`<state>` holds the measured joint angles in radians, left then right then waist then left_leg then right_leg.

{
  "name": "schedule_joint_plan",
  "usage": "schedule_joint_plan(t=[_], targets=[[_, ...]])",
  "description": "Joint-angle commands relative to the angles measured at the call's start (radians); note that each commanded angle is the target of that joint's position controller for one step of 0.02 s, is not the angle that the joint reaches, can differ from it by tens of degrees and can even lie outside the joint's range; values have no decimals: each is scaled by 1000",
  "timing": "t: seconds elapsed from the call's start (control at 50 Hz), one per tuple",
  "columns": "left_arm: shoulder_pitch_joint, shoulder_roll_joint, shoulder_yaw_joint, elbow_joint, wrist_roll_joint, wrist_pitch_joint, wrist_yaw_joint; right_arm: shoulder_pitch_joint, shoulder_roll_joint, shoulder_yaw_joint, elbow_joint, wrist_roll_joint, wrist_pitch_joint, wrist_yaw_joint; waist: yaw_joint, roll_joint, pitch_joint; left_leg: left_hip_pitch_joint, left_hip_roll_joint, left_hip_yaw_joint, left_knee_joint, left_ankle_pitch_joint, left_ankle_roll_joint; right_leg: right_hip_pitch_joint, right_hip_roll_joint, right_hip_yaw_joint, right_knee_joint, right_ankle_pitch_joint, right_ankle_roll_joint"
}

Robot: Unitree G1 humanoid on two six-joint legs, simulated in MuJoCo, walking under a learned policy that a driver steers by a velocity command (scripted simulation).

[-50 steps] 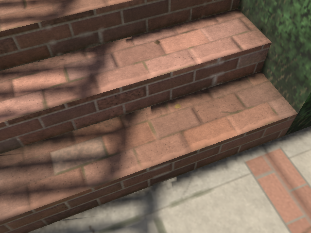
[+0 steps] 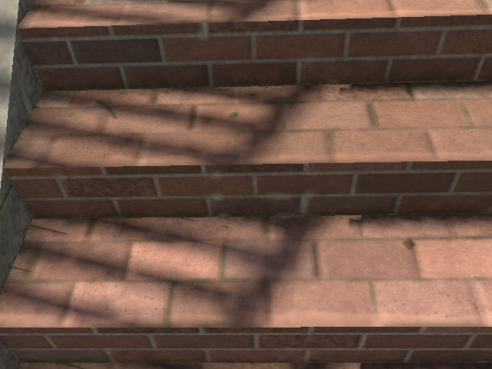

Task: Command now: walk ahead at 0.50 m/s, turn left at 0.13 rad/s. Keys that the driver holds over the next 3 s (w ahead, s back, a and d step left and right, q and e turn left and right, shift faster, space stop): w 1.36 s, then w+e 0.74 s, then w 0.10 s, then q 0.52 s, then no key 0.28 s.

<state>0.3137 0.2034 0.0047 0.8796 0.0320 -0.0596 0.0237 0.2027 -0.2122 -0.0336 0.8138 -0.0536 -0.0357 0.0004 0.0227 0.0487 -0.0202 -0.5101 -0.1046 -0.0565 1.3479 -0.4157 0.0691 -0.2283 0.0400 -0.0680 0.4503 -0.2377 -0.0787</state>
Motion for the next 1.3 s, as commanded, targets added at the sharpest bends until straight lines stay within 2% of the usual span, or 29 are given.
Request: schedule_joint_plan(t=[0.02, 0.1, 0.24, 0.3, 0.34, 0.36, 0.38, 0.4, 0.42, 0.44, 0.48, 0.5, 0.52, 0.6, 0.72, 0.76, 0.84, 0.88, 0.94, 0.96, 0.98, 1.0, 1.02, 1.04, 1.1, 1.14, 1.2, 1.26, 1.3], targets=[[101, 90, 24, 28, 5, -20, -4, -88, -2, 5, -127, -3, 1, 5, 7, -130, 145, -524, 40, 0, 543, 2, -8, 101, -303, 365, -278, -177, -193], [245, 100, 29, 133, -3, -43, -11, -263, 84, 48, -282, 10, 9, -36, 17, -95, 71, -868, 72, -24, 896, -112, 36, 217, -337, 313, -256, -209, -148], [248, 92, 9, 208, -25, -40, 24, -480, 123, 106, -489, 21, 28, -23, 8, -131, 122, -870, 219, 135, 531, -101, -1, 91, -264, 216, -455, -200, -116], [219, 143, 31, 177, -34, -11, 42, -436, 144, 119, -478, 20, 44, 5, 18, -138, 8, -396, 203, 204, 48, -118, 13, 128, -258, 99, -558, 356, -147], [208, 199, 41, 117, -39, -23, 6, -85, 72, 69, -330, 56, 37, -4, -118, -245, -299, 123, 23, 288, -16, -61, 60, 173, -287, 10, -207, 1638, -152], [151, 275, 72, 106, -55, -37, -16, 83, 13, 40, -290, 44, 34, -9, -214, -307, -390, 206, 15, 202, -180, -56, 83, 266, -310, -8, 46, 1768, -103], [138, 252, 79, 59, -78, -58, -44, 147, -58, 9, -243, 28, 23, -17, -222, -167, -439, 365, 113, -83, -337, -160, 122, 59, -241, 34, 321, 1497, -63], [109, 166, 72, 3, -58, -66, -82, 236, -188, -35, -189, 5, 36, -33, -231, 196, -438, 458, 355, -643, -771, -362, 188, -231, -56, 75, 712, 603, -20], [91, 87, 77, -4, 9, -59, -94, 135, -225, -63, -172, 25, 58, -37, -182, 220, -423, 346, 424, -995, -1070, -674, 169, -370, 43, 257, 1204, 156, -12], [76, -29, 61, -66, 34, -40, -77, -1, -183, -47, -156, 24, 53, -27, -62, 122, -245, 172, 460, -905, -1074, -742, 104, -502, 9, 321, 1428, 171, -3], [-10, -82, 33, -138, 37, -11, -27, -54, -15, -1, -33, 18, 15, -20, 23, -13, 99, -113, 372, -515, -928, -461, 58, -662, -30, 206, 1490, 184, -23], [-10, -98, 24, -157, 25, 6, -11, -17, 63, 19, 38, 16, 4, -5, 56, -2, 87, -105, 333, -388, -916, -286, 39, -702, -21, 202, 1582, 176, -33], [-32, -44, 4, -126, -51, -3, -85, 15, 43, 34, 44, -31, -33, 62, -12, 55, 135, -117, 295, -340, -920, -95, 54, -828, 54, 445, 1611, 318, -164], [-26, 44, 19, -119, -39, -19, -110, 29, -31, 13, 156, -47, -53, 92, 79, -18, -3, 44, 260, -112, -995, 52, 19, -1011, 29, 325, 1517, 415, -195], [-316, -44, -47, -182, -37, -5, -106, 354, 15, 68, 316, -108, -51, 84, 4, 3, 16, 300, 280, -69, -1054, 126, 18, -1395, 0, 199, 1827, 266, -227], [-437, 10, -44, -226, -42, 20, -88, 395, 18, 82, 323, -114, -53, 100, -41, -10, -2, 289, 284, -27, -1116, 163, 36, -1338, -36, 125, 1590, 322, -189], [-610, -32, -59, -267, -21, 86, -85, 581, 12, 100, 381, -62, -54, 125, -108, 59, -1, 497, 352, -46, -1214, 484, 93, -1363, -90, -63, 1384, 148, -127], [-513, -26, -60, -272, -4, 119, -121, 266, -65, 95, 272, -24, -76, 144, 81, 108, -27, 164, 354, 81, -1201, 1392, 171, -805, -54, -158, 1135, 119, -142], [-471, 49, -31, -294, -9, 130, -135, 417, -220, 44, 333, 40, -101, 141, 81, 186, -104, 499, 388, 85, -1048, 2063, 176, -599, 97, -211, 775, -115, -59], [-366, 34, -29, -269, -8, 109, -117, 335, -287, 13, 324, 39, -97, 141, 132, 222, -83, 582, 417, 70, -915, 2120, 149, -516, 76, -139, 513, -127, -73], [-61, 99, -5, -149, -11, 108, -92, 394, -209, 17, 303, -45, -97, 153, 141, 73, -362, 292, 395, 36, -641, 2174, 96, 2, 10, 70, 674, 236, -181], [178, 155, 13, -51, 9, 117, -89, 360, -132, 29, 279, -54, -86, 171, 212, -104, -521, -8, 250, -56, -374, 1504, 85, 348, -99, 454, 342, 192, -286], [389, 176, 29, 18, 64, 120, -90, 285, -84, 11, 292, -3, -49, 193, 281, -277, -409, -283, -31, -141, 213, 490, 66, 336, -274, 914, 1, 176, -434], [393, 169, 34, 78, 50, 73, -76, 237, -51, -2, 275, 35, -49, 175, 220, -187, -204, -517, -16, -286, 583, 504, 104, 196, -282, 926, -42, -110, -319], [-3, -74, -21, 162, 13, 18, -98, 43, 34, 26, 147, -8, -40, 94, -14, 26, -94, -716, 24, -256, 798, 421, 234, -80, -231, 527, -4, 15, -240], [-97, -169, -56, 195, 37, -1, -104, 88, 100, 56, 121, 0, -10, 79, -125, 35, -52, -757, 98, -178, 752, 406, 259, -195, -163, 259, -60, 68, -140], [-53, -82, -35, 182, 94, -22, -96, -118, 94, 76, 31, 43, -11, 83, -108, -141, -15, -697, 128, 53, 872, 150, 218, -381, -134, 109, -206, 68, -139], [179, -49, -46, 262, 130, -17, -101, -328, 50, 104, -68, 29, -4, 53, -31, -7, -49, -906, 190, 28, 591, 294, 227, -144, -175, 181, -217, -38, -106], [180, 2, -37, 231, 101, -19, -131, -494, 1, 98, -125, 31, 25, 48, -5, -112, -38, -711, 232, 111, 328, 205, 174, -240, -211, 144, -372, 78, -140]])
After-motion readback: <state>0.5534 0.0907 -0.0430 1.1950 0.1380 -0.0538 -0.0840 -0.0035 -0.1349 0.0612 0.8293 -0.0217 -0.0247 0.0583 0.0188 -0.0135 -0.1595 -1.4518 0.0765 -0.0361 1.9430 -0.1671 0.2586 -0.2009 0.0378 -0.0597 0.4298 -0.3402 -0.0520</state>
